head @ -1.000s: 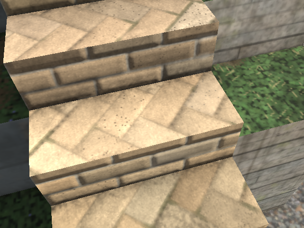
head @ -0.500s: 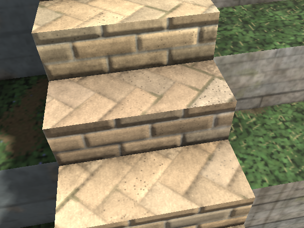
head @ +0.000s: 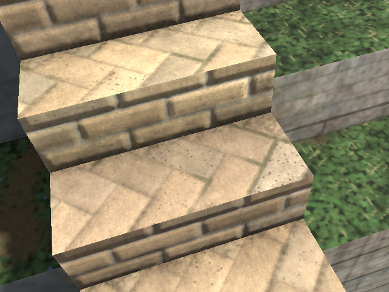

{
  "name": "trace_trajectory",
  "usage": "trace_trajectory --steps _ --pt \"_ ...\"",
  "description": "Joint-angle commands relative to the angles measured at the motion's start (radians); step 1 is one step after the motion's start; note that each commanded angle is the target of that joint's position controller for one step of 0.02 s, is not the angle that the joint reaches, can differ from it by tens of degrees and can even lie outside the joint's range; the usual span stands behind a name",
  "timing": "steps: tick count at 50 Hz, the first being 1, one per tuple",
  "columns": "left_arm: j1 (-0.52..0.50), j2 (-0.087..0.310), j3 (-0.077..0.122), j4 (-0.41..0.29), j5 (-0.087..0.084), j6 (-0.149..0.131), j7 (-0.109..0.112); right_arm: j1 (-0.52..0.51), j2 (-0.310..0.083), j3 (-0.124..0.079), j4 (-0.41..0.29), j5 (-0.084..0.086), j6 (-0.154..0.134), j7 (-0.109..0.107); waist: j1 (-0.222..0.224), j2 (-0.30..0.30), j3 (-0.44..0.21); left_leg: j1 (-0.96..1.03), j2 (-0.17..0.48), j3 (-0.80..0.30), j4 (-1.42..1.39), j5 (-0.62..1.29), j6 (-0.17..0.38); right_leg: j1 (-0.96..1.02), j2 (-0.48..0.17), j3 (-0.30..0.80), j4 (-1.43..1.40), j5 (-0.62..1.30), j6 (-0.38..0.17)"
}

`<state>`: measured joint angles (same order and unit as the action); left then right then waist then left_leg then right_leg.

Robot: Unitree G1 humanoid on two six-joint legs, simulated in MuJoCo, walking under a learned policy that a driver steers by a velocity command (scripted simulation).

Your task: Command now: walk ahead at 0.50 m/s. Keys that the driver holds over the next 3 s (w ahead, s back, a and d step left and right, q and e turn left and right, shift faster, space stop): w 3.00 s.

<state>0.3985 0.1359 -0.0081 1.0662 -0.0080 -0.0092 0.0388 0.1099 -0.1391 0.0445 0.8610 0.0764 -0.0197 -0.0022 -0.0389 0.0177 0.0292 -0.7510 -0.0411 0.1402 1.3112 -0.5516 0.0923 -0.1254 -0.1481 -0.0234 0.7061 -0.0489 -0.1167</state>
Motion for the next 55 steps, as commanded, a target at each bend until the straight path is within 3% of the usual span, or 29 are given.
trace_trajectory --steps 1,3,6,9,12,14,17,18,20,21,22,24,27,31,33,35,36,37,38,39,40,41,42,43,44,46,48,51,55 --pt "-0.212 0.042 0.014 -0.308 0.074 -0.060 -0.080 0.067 -0.133 -0.040 0.090 -0.113 0.017 -0.012 0.019 0.092 -0.088 0.279 0.255 -0.947 -1.019 -0.375 0.072 -0.479 0.167 0.148 0.966 -0.078 -0.081" --pt "-0.216 -0.079 -0.028 -0.368 0.052 -0.112 -0.112 0.152 -0.016 -0.019 0.238 -0.131 -0.027 -0.004 0.078 0.025 -0.049 0.286 0.245 -0.738 -0.887 -0.196 0.081 -0.562 0.175 0.164 1.104 -0.101 -0.122" --pt "-0.111 -0.066 -0.036 -0.338 0.009 -0.105 -0.100 0.188 0.059 0.000 0.347 -0.090 -0.074 0.042 0.157 -0.018 0.039 0.264 0.244 -0.548 -0.914 -0.061 0.082 -0.673 0.219 0.150 1.247 -0.080 -0.129" --pt "-0.087 0.018 -0.024 -0.296 -0.025 -0.075 -0.062 0.182 0.023 0.004 0.321 -0.045 -0.090 0.079 0.177 -0.008 0.041 0.275 0.228 -0.342 -0.967 0.056 0.058 -0.704 0.200 0.115 1.087 -0.030 -0.105" --pt "-0.134 0.083 -0.017 -0.266 -0.030 -0.066 -0.053 0.122 -0.033 0.001 0.247 -0.027 -0.096 0.052 0.181 0.023 0.037 0.138 0.221 -0.188 -1.069 0.138 0.093 -0.485 0.181 0.023 0.763 -0.028 -0.050" --pt "-0.131 0.073 -0.018 -0.224 -0.042 -0.053 -0.074 0.124 -0.105 -0.024 0.229 -0.004 -0.098 0.029 0.196 0.089 0.021 0.033 0.176 -0.106 -1.154 0.229 0.103 -0.117 0.195 -0.095 0.389 -0.103 -0.022" --pt "-0.054 0.016 -0.018 -0.151 -0.058 -0.023 -0.075 0.160 -0.136 -0.042 0.242 0.011 -0.105 0.003 0.215 0.221 0.078 0.240 0.216 -0.173 -1.112 0.231 0.138 -0.116 0.127 -0.067 0.065 -0.253 -0.010" --pt "-0.041 0.002 -0.020 -0.130 -0.039 -0.022 -0.076 0.174 -0.093 -0.036 0.231 0.021 -0.101 -0.002 0.205 0.142 0.075 0.347 0.201 -0.189 -1.018 0.240 0.149 -0.121 0.104 -0.088 -0.145 -0.186 -0.015" --pt "0.011 -0.047 -0.031 -0.062 -0.021 -0.041 -0.068 0.198 -0.041 -0.031 0.203 -0.028 -0.103 0.016 0.123 0.024 -0.020 0.482 0.155 -0.155 -0.751 0.440 0.159 -0.026 0.079 -0.011 -0.353 -0.100 0.019" --pt "0.126 0.024 -0.011 -0.028 -0.037 -0.053 -0.057 0.175 0.008 -0.030 0.156 -0.052 -0.111 0.023 0.110 -0.126 -0.098 0.316 0.088 -0.122 -0.546 0.362 0.116 0.177 -0.079 0.248 -0.402 0.005 0.040" --pt "0.281 0.139 0.025 0.029 -0.066 -0.042 -0.032 0.227 0.031 -0.039 0.160 -0.027 -0.108 0.037 0.103 -0.397 -0.145 0.040 -0.027 -0.009 -0.344 0.258 0.043 0.443 -0.212 0.545 -0.567 -0.136 -0.040" --pt "0.134 0.092 0.030 0.025 -0.006 -0.023 -0.012 0.100 -0.064 -0.068 0.125 -0.037 -0.116 0.083 0.071 -0.176 -0.049 -0.183 0.049 -0.072 0.223 0.313 -0.004 0.278 -0.225 0.600 -0.580 -0.505 -0.070" --pt "0.122 0.074 0.023 0.062 0.060 -0.011 -0.009 -0.140 0.024 -0.028 -0.016 -0.025 -0.191 0.076 0.072 -0.081 -0.028 -0.466 0.006 -0.153 0.851 0.287 0.002 0.246 -0.172 0.366 -0.485 -0.172 -0.097" --pt "0.165 0.038 -0.017 0.159 0.063 -0.025 -0.022 -0.186 0.003 -0.007 -0.193 0.007 -0.180 0.021 0.025 -0.099 0.123 -0.856 -0.036 -0.281 1.249 0.021 0.062 0.226 -0.213 0.298 -0.513 -0.110 -0.088" --pt "0.028 0.055 -0.037 0.110 0.032 -0.037 -0.052 -0.179 -0.042 -0.008 -0.251 0.010 -0.121 -0.001 -0.057 -0.021 0.178 -0.618 0.020 -0.232 0.849 0.105 0.062 -0.129 -0.147 0.058 -0.620 -0.226 -0.010" --pt "-0.137 0.151 -0.015 0.024 -0.007 -0.037 -0.060 -0.011 -0.056 0.015 -0.204 -0.005 -0.065 -0.025 -0.147 0.029 0.052 0.126 0.058 -0.062 0.367 0.275 0.064 -0.517 -0.057 -0.112 -0.816 0.035 -0.019" --pt "-0.073 0.238 0.013 0.031 -0.071 -0.035 -0.064 0.089 -0.072 0.003 -0.131 0.011 -0.048 -0.019 -0.151 -0.029 -0.097 0.561 -0.033 0.017 0.249 0.297 0.044 -0.501 -0.014 -0.153 -0.787 0.529 -0.047" --pt "0.007 0.297 0.025 0.063 -0.079 -0.023 -0.050 0.187 -0.085 -0.009 -0.052 0.023 -0.028 -0.017 -0.175 -0.088 -0.160 0.632 -0.079 0.049 0.285 0.238 0.035 -0.334 -0.069 -0.178 -0.679 1.257 -0.058" --pt "0.060 0.325 0.041 0.084 -0.083 -0.011 -0.020 0.260 -0.092 -0.014 -0.032 0.052 -0.011 -0.016 -0.209 -0.218 -0.135 0.528 -0.074 0.055 0.087 0.076 0.021 -0.092 -0.113 -0.182 -0.521 1.525 -0.061" --pt "0.215 0.236 0.026 0.098 -0.099 0.000 0.007 0.137 -0.060 0.002 -0.053 0.077 -0.009 -0.034 -0.080 -0.178 -0.152 0.481 -0.083 -0.077 -0.148 -0.042 0.056 0.003 -0.077 -0.182 -0.294 1.541 -0.049" --pt "0.307 0.194 0.013 0.094 -0.078 0.016 0.007 0.085 -0.102 -0.021 -0.047 0.074 -0.012 -0.037 -0.016 -0.040 -0.253 0.472 -0.009 -0.299 -0.369 -0.183 0.087 0.034 -0.035 -0.161 -0.121 1.271 -0.051" --pt "0.274 0.179 0.013 0.051 -0.015 0.019 -0.016 0.102 -0.139 -0.029 -0.026 0.014 0.006 -0.028 0.024 0.120 -0.367 0.503 0.022 -0.441 -0.534 -0.240 0.071 0.031 -0.001 -0.103 -0.023 0.725 -0.107" --pt "0.163 0.179 0.021 0.006 0.041 -0.007 -0.046 0.104 -0.132 -0.033 0.037 -0.068 0.031 -0.002 0.044 0.200 -0.328 0.452 0.013 -0.383 -0.544 -0.113 0.039 0.005 0.054 -0.074 0.128 0.246 -0.137" --pt "-0.066 0.087 0.005 -0.085 0.074 -0.058 -0.059 0.094 -0.069 -0.018 0.084 -0.115 0.053 0.002 0.029 0.046 -0.179 0.351 0.008 -0.342 -0.598 0.090 0.031 -0.102 0.107 0.004 0.389 0.000 -0.130" --pt "-0.161 -0.043 -0.020 -0.172 0.055 -0.097 -0.083 0.030 -0.044 0.003 0.066 -0.135 0.065 0.005 0.072 0.059 -0.189 0.239 0.109 -0.572 -0.854 0.072 0.065 -0.182 0.184 0.084 0.757 -0.114 -0.084" --pt "-0.173 -0.037 -0.028 -0.299 0.077 -0.078 -0.101 -0.005 -0.035 -0.003 0.163 -0.093 0.017 0.010 0.161 0.073 -0.065 0.105 0.172 -0.796 -0.946 -0.329 0.083 -0.390 0.184 0.125 0.960 -0.211 -0.078" --pt "-0.152 0.014 -0.032 -0.310 0.072 -0.082 -0.095 0.025 0.000 -0.012 0.251 -0.080 -0.034 0.032 0.155 0.002 0.041 0.060 0.167 -0.654 -0.915 -0.245 0.094 -0.449 0.203 0.089 0.994 -0.270 -0.094" --pt "-0.130 0.051 -0.025 -0.276 0.027 -0.081 -0.102 0.148 0.016 -0.013 0.333 -0.067 -0.066 0.035 0.126 0.016 0.033 0.219 0.202 -0.620 -0.948 -0.170 0.129 -0.576 0.214 0.077 1.026 -0.230 -0.075" --pt "-0.157 0.104 -0.025 -0.262 0.001 -0.064 -0.078 0.120 -0.054 -0.026 0.261 -0.038 -0.083 0.007 0.152 0.020 -0.015 0.211 0.218 -0.498 -1.004 -0.085 0.114 -0.465 0.158 0.095 0.682 -0.203 -0.028"
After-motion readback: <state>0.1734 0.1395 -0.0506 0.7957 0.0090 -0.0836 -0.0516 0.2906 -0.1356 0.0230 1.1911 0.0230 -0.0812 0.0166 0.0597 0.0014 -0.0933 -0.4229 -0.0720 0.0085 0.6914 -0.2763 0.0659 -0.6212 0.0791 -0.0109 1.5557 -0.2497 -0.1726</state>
